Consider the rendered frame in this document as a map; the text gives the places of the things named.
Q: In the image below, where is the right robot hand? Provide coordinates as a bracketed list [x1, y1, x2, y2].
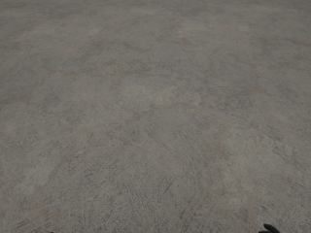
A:
[259, 223, 280, 233]

